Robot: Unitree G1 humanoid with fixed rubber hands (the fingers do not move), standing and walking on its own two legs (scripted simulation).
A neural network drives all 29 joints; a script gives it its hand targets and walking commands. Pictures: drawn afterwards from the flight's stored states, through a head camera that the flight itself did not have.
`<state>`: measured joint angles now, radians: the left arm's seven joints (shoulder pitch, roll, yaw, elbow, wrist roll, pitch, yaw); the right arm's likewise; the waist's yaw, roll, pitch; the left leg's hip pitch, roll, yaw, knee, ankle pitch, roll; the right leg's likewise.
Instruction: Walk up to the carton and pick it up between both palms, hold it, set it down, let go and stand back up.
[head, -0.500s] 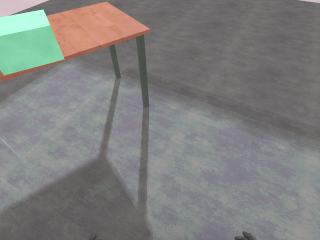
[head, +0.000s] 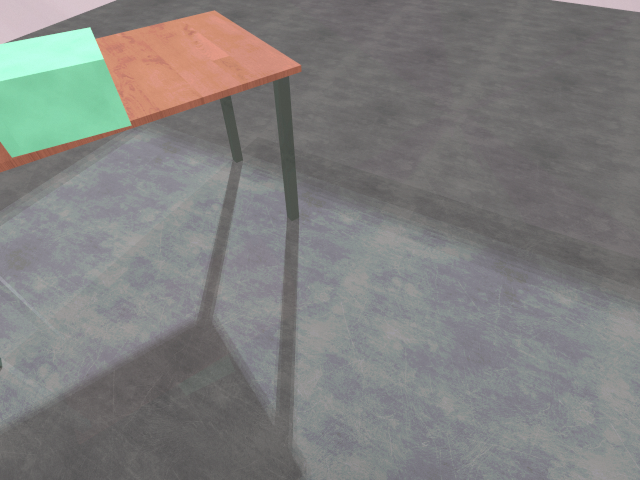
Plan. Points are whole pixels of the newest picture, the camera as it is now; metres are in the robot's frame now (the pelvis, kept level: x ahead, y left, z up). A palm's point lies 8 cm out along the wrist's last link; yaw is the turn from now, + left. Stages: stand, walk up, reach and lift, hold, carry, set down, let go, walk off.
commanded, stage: stand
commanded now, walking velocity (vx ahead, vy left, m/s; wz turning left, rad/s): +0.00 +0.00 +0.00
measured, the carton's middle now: (52, 89) +1.00 +0.69 +0.01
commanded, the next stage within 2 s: walk up in 0.58 s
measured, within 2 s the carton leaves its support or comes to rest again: neither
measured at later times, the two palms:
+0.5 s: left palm out of the picture -0.02 +0.20 -0.14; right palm out of the picture -0.02 -0.21 -0.14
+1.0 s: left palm out of the picture -0.03 +0.29 -0.14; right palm out of the picture +0.09 -0.23 -0.12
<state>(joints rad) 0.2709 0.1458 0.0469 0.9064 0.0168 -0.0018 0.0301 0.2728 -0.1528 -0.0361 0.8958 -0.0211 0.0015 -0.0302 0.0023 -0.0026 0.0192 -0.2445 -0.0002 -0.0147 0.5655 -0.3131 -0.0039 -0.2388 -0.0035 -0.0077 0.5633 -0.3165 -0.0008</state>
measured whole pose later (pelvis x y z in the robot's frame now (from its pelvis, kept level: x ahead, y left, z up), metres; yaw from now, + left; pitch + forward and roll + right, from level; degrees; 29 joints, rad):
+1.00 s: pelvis +0.01 +0.04 +0.00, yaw +12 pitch -3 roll -2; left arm 0.31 0.23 0.08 1.01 0.09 -0.08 0.07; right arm 0.31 -0.27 -0.09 0.96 -0.07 0.02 0.06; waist 0.00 0.00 0.05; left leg -0.53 0.13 -0.01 0.90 -0.35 -0.05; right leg -0.07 -0.12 -0.23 0.48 -0.34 0.03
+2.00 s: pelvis +0.35 +0.28 -0.02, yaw +37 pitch -3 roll +0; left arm 0.45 0.27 0.00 0.81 0.04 -0.01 -0.02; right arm 0.27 -0.19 0.00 0.74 -0.02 -0.04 -0.01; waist 0.03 -0.05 0.10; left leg -0.37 -0.02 0.04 0.69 -0.27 0.05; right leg -0.41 -0.09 -0.01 1.19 -0.46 0.00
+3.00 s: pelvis +0.56 +0.42 +0.00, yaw +29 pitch -2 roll +0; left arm 0.24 0.25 -0.01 0.85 0.00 -0.01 0.01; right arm 0.10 -0.24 0.03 0.89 0.00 0.03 0.00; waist 0.01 -0.02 0.04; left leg -0.32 0.05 0.13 0.58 -0.23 0.02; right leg -0.24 -0.02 0.08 0.59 -0.33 0.05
